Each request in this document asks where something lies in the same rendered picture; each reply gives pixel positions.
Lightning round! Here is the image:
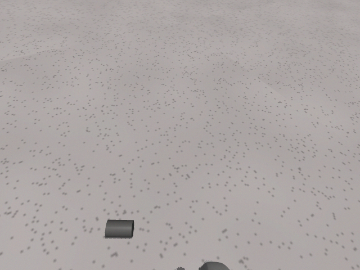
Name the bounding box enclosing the can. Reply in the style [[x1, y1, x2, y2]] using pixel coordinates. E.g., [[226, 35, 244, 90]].
[[105, 220, 134, 237]]

